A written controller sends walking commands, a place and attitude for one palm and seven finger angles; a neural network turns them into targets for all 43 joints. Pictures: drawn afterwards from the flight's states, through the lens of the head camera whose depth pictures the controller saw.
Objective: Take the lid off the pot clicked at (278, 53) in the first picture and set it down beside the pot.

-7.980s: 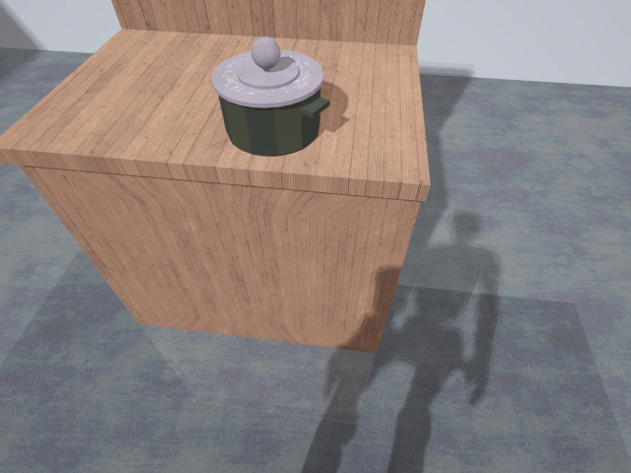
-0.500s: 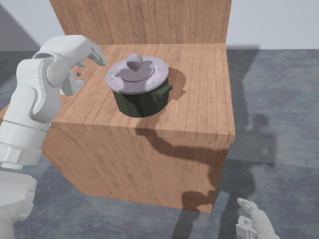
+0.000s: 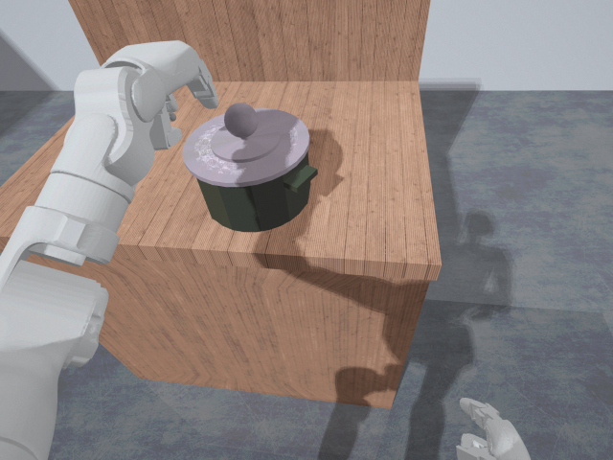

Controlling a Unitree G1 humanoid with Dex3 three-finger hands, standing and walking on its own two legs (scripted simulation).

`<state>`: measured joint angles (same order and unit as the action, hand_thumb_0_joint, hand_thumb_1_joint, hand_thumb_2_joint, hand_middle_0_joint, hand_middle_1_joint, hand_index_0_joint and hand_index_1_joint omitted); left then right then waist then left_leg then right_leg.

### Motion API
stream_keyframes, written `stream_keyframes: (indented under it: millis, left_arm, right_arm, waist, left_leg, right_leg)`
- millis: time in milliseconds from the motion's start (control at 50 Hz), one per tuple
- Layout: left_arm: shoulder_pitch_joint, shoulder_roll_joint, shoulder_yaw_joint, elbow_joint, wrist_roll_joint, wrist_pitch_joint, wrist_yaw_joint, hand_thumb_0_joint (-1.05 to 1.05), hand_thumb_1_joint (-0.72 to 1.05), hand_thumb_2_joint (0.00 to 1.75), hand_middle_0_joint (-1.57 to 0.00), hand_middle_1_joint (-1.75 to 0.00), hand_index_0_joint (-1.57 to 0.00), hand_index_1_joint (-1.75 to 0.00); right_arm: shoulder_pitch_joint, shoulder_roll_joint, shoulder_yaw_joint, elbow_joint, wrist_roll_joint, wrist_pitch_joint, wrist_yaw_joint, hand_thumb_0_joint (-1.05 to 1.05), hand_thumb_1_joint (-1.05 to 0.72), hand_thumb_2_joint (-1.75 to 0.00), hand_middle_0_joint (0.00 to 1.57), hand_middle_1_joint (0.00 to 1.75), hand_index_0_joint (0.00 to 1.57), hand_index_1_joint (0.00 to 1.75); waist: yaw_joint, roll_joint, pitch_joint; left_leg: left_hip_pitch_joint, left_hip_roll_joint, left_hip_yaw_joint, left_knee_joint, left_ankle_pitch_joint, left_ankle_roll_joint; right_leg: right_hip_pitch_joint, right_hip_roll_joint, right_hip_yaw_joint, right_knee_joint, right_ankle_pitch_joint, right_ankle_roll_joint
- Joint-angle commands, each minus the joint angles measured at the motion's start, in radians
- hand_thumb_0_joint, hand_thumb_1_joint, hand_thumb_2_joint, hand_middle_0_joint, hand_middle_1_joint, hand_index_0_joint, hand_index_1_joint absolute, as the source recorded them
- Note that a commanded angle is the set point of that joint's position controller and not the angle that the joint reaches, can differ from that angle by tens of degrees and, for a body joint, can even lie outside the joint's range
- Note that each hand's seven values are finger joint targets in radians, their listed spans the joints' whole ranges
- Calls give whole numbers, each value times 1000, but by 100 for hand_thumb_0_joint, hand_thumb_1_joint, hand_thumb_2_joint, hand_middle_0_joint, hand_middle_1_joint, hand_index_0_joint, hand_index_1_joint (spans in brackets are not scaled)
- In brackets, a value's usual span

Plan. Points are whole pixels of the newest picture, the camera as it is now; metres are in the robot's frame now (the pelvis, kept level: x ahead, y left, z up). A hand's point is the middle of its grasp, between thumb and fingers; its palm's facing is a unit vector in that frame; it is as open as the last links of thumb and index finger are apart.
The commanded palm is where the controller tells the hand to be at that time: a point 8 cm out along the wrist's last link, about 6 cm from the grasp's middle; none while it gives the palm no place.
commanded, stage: move the open hand above the knob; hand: left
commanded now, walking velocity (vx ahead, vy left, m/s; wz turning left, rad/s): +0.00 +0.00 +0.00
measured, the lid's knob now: (241, 120) +0.55 +0.13 +0.18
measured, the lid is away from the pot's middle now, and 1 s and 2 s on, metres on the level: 0.00 0.00 0.00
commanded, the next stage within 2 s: lower the open fingers around the knob in 1.32 s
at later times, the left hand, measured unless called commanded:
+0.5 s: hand (222, 79) +0.51 +0.13 +0.26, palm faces -0.24 -0.03 -0.97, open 9.7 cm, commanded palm +0.51 +0.12 +0.32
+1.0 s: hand (232, 72) +0.53 +0.11 +0.26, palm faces -0.25 -0.06 -0.97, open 9.7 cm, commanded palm +0.51 +0.12 +0.32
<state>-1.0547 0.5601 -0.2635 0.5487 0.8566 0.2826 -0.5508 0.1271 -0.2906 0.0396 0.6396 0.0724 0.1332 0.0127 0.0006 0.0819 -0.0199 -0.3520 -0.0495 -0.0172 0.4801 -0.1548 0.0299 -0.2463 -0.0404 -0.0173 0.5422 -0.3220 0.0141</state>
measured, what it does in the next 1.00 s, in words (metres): stands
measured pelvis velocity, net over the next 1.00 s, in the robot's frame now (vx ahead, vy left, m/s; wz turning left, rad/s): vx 0.03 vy -0.01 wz -0.04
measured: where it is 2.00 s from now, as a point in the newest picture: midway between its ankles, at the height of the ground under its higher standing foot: outside the picture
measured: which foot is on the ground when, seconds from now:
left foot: down 0.00-1.00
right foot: down 0.00-1.00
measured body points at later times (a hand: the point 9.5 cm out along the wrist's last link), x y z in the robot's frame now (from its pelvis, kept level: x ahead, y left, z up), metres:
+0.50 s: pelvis +0.02 +0.00 +0.00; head +0.06 -0.03 +0.45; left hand +0.52 +0.13 +0.31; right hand +0.09 -0.26 -0.13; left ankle +0.06 +0.10 -0.73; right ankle -0.02 -0.13 -0.73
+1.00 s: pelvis +0.03 -0.01 +0.00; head +0.06 -0.04 +0.45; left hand +0.53 +0.12 +0.32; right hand +0.10 -0.27 -0.13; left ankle +0.06 +0.10 -0.73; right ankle -0.02 -0.13 -0.73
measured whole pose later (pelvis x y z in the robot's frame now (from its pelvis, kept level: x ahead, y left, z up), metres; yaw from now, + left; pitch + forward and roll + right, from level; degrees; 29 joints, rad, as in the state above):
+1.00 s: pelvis +0.03 -0.01 +0.00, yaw -2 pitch +7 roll +1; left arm -1.38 0.48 -0.26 1.01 0.94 0.30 -0.54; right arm 0.25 -0.29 0.01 0.70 0.06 0.15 0.01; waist -0.09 0.06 -0.07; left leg -0.38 -0.03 0.02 0.45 -0.18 0.03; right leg -0.29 -0.03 0.02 0.49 -0.33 0.01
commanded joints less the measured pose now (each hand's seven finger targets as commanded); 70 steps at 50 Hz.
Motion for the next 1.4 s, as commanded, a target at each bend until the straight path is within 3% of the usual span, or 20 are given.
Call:
stream_keyframes:
  millis: [0, 40, 120, 240, 300, 320, 360, 420, 500, 540, 640, 700, 780, 900, 960, 1020, 1080, 1280, 1320, 1380]
  left_arm:
    - [-583, 228, 110, -125, 11, -14, 40, 0, -37, 173, -90, -8, -90, -8]
    - [-667, 165, 61, -69, 40, -12, 43, 0, -37, 173, -90, -8, -90, -8]
    - [-733, 235, 111, -15, 52, -17, 44, 0, -37, 173, -90, -8, -90, -8]
    - [-755, 154, 61, 105, 65, -17, 41, 0, -37, 173, -90, -8, -90, -8]
    - [-708, 184, 92, 203, 54, -15, 41, 0, -37, 173, -90, -8, -90, -8]
    - [-835, 204, 92, 117, 77, -25, 43, 0, -37, 173, -90, -8, -90, -8]
    - [-870, 125, 34, 155, 84, -24, 45, 0, -37, 173, -90, -8, -90, -8]
    - [-895, 183, 85, 205, 90, -24, 51, 0, -37, 173, -90, -8, -90, -8]
    - [-901, 56, -9, 303, 76, -8, 56, 0, -37, 173, -90, -8, -90, -8]
    - [-984, 125, 48, 266, 105, -20, 70, 0, -37, 173, -90, -8, -90, -8]
    - [-885, 194, 110, 394, 130, -1, 82, 0, -37, 173, -90, -8, -90, -8]
    - [-882, 111, 41, 325, 108, 1, 72, 0, -37, 173, -90, -8, -90, -8]
    - [-898, 195, 107, 306, 126, 2, 64, 0, -37, 173, -90, -8, -90, -8]
    - [-871, 106, 27, 264, 94, 7, 47, 0, -37, 173, -90, -8, -90, -8]
    - [-894, 160, 54, 294, 111, 15, 42, 0, -37, 173, -90, -8, -90, -8]
    - [-948, 151, 48, 164, 102, 1, 43, 0, -37, 173, -90, -8, -90, -8]
    - [-890, 95, 16, 270, 99, 22, 34, 0, -37, 173, -90, -8, -90, -8]
    - [-970, 74, -11, 287, 102, 28, 52, 0, -37, 173, -90, -8, -90, -8]
    - [-997, 98, 19, 214, 102, 12, 61, 0, -37, 173, -90, -8, -90, -8]
    - [-924, 76, 10, 324, 117, 26, 57, 0, -37, 173, -90, -8, -90, -8]
  right_arm:
    - [-87, -123, -44, -133, -6, -37, -9, 0, -90, -90, 20, 30, 20, 30]
    - [-71, -105, -42, -117, -7, -43, -8, 0, -90, -90, 20, 30, 20, 30]
    - [-23, -120, -47, -97, -11, -39, -8, 0, -90, -90, 20, 30, 20, 30]
    - [10, -121, -57, -82, -12, -36, -2, 0, -90, -90, 20, 30, 20, 30]
    - [51, -141, -65, -69, -13, -29, -6, 0, -90, -90, 20, 30, 20, 30]
    - [46, -137, -64, -69, -14, -28, -1, 0, -90, -90, 20, 30, 20, 30]
    - [60, -127, -71, -60, -13, -36, -2, 0, -90, -90, 20, 30, 20, 30]
    - [97, -141, -75, -42, -19, -35, 1, 0, -90, -90, 20, 30, 20, 30]
    - [126, -146, -81, -22, -15, -33, -4, 0, -90, -90, 20, 30, 20, 30]
    - [126, -141, -81, -24, -22, -43, 0, 0, -90, -90, 20, 30, 20, 30]
    - [145, -149, -76, -15, -23, -30, -1, 0, -90, -90, 20, 30, 20, 30]
    - [130, -142, -79, -40, -19, -28, -1, 0, -90, -90, 20, 30, 20, 30]
    - [122, -139, -79, -46, -22, -29, -6, 0, -90, -90, 20, 30, 20, 30]
    - [102, -136, -77, -54, -13, -20, -12, 0, -90, -90, 20, 30, 20, 30]
    - [87, -135, -68, -50, -10, -11, -16, 0, -90, -90, 20, 30, 20, 30]
    - [71, -129, -72, -64, -10, -14, -10, 0, -90, -90, 20, 30, 20, 30]
    - [79, -127, -69, -46, -8, -2, -11, 0, -90, -90, 20, 30, 20, 30]
    - [62, -127, -58, -38, -5, -2, -17, 0, -90, -90, 20, 30, 20, 30]
    - [68, -127, -64, -42, -13, -8, -12, 0, -90, -90, 20, 30, 20, 30]
    - [75, -122, -61, -39, -13, -5, -14, 0, -90, -90, 20, 30, 20, 30]
  waist:
    - [-22, -80, -386]
    - [-43, -77, -381]
    - [-42, -105, -413]
    - [-62, -110, -400]
    - [-61, -137, -380]
    - [-67, -130, -438]
    - [-85, -99, -433]
    - [-87, -107, -450]
    - [-116, -97, -404]
    - [-105, -93, -497]
    - [-84, -155, -462]
    - [-84, -129, -472]
    - [-77, -158, -497]
    - [-90, -137, -448]
    - [-93, -177, -423]
    - [-92, -95, -505]
    - [-100, -134, -397]
    - [-110, -122, -418]
    - [-101, -86, -510]
    - [-94, -124, -455]
  left_leg:
    - [292, -33, -6, -13, 137, 28]
    - [307, -35, -9, -14, 144, 30]
    - [286, -39, -5, -27, 147, 31]
    - [303, -38, -4, -9, 234, 38]
    - [279, -34, 1, -15, 228, 38]
    - [296, -35, 2, -24, 234, 37]
    - [340, -32, -3, -11, 266, 41]
    - [328, -31, -7, -18, 257, 37]
    - [336, -22, -3, -20, 284, 36]
    - [364, -23, -5, -7, 305, 42]
    - [291, -16, 12, -5, 354, 42]
    - [313, -15, 18, -3, 390, 46]
    - [312, -22, 21, 10, 365, 56]
    - [316, -23, 30, 10, 363, 56]
    - [267, -31, 32, 4, 277, 57]
    - [353, -24, 24, 22, 345, 54]
    - [305, -25, 17, 8, 279, 49]
    - [290, -26, 12, -8, 197, 41]
    - [356, -19, 3, 11, 293, 39]
    - [309, -21, 7, 12, 298, 41]
  right_leg:
    - [-23, 65, -27, -85, 274, -53]
    - [-56, 74, -30, -86, 269, -55]
    - [-10, 71, -21, -101, 312, -49]
    - [-35, 79, -24, -92, 377, -53]
    - [-26, 78, -27, -103, 390, -51]
    - [-7, 78, -20, -103, 399, -48]
    - [-61, 84, -22, -102, 386, -49]
    - [-51, 88, -22, -111, 382, -50]
    - [-109, 91, -29, -120, 374, -54]
    - [-78, 91, -11, -107, 395, -51]
    - [-43, 87, -10, -92, 449, -47]
    - [-42, 79, -12, -92, 468, -46]
    - [-19, 81, 2, -89, 479, -39]
    - [-42, 75, -5, -98, 485, -40]
    - [-35, 75, 1, -95, 466, -37]
    - [-42, 74, 7, -88, 469, -37]
    - [-90, 80, -12, -97, 406, -42]
    - [-99, 78, -11, -96, 354, -49]
    - [-80, 79, -5, -86, 394, -50]
    - [-88, 80, -10, -80, 392, -50]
